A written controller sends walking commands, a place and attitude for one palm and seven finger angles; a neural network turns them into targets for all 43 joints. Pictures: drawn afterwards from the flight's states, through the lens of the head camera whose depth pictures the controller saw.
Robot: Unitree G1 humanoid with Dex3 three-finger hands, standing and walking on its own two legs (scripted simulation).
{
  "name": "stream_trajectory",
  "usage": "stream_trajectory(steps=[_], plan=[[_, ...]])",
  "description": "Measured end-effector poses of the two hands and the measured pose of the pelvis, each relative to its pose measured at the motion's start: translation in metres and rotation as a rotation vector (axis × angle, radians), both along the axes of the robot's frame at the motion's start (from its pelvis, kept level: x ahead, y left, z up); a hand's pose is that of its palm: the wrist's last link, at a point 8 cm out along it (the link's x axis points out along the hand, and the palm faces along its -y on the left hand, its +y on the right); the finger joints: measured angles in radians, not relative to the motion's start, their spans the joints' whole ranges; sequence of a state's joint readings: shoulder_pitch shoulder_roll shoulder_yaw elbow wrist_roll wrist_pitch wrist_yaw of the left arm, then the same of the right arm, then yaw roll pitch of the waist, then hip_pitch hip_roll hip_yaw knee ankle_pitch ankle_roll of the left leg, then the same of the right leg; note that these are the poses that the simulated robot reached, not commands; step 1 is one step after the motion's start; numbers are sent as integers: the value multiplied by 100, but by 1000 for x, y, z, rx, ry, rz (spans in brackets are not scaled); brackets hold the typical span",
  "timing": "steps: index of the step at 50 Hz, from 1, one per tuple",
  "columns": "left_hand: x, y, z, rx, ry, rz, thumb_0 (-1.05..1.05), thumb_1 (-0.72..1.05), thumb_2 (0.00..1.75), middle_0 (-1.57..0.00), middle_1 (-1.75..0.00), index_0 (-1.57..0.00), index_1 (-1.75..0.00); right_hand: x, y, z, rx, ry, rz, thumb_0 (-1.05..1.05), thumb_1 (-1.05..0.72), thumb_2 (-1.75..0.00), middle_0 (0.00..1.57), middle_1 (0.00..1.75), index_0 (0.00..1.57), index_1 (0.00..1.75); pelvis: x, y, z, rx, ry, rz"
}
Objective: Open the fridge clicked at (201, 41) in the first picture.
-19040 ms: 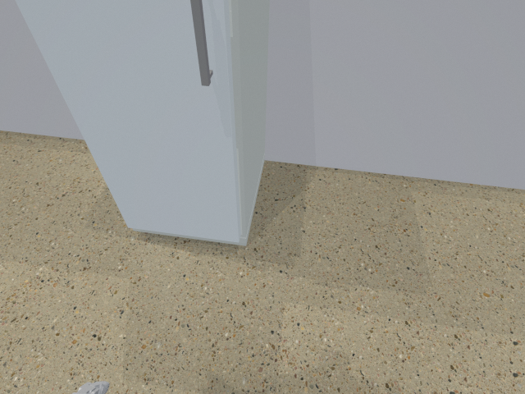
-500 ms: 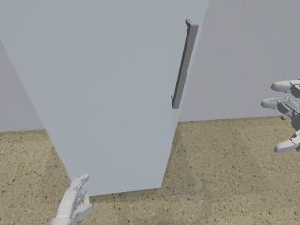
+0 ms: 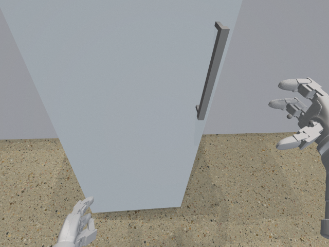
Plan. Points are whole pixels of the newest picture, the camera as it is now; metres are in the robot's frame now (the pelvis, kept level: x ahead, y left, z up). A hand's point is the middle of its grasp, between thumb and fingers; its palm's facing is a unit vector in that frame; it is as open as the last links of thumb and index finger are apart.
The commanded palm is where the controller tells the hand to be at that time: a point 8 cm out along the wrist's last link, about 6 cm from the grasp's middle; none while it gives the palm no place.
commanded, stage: move the hooked fingers beside the handle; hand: right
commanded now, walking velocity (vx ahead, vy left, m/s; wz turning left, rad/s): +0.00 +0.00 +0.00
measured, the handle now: (208, 76) +0.49 -0.09 +0.21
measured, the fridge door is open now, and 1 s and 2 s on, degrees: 0 0 0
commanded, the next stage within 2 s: feel for the door with the fingertips in 1.72 s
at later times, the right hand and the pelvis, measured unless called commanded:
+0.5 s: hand (260, 98) +0.39 -0.19 +0.22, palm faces -0.07 +1.00 -0.04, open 13.9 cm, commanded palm +0.37 -0.24 +0.22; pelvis +0.00 +0.00 +0.00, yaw +1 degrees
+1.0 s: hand (240, 85) +0.44 -0.16 +0.22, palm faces -0.08 +1.00 -0.01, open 14.0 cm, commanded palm +0.42 -0.21 +0.22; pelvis +0.00 -0.01 +0.00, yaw +2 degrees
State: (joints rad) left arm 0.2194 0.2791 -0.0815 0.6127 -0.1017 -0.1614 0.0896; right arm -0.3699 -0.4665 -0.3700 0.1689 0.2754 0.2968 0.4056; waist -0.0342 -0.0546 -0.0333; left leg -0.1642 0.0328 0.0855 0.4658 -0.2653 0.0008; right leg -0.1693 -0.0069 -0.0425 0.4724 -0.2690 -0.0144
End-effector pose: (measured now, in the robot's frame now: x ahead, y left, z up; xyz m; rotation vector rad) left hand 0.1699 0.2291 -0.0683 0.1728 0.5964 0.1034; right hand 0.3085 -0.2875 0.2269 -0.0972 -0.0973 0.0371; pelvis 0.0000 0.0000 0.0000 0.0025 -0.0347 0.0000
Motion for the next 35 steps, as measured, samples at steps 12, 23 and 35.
stream_trajectory(steps=[12,23,35], plan=[[-8,4,-3,-2,27,23,1,90,90,-20,-30,-20,-30,33,24,-3,29,40,20,-1,50,-30,30,120,30,120,-4,3,0,-3,7,2],[-28,15,-10,10,88,71,1,90,90,-20,-30,-20,-30,59,38,-3,50,42,35,-1,50,-30,30,120,30,120,-2,3,1,-3,20,12],[-46,22,-16,39,160,108,1,90,90,-20,-30,-20,-30,86,50,-10,64,74,40,-1,50,-30,30,120,30,120,-1,0,1,0,35,10]])
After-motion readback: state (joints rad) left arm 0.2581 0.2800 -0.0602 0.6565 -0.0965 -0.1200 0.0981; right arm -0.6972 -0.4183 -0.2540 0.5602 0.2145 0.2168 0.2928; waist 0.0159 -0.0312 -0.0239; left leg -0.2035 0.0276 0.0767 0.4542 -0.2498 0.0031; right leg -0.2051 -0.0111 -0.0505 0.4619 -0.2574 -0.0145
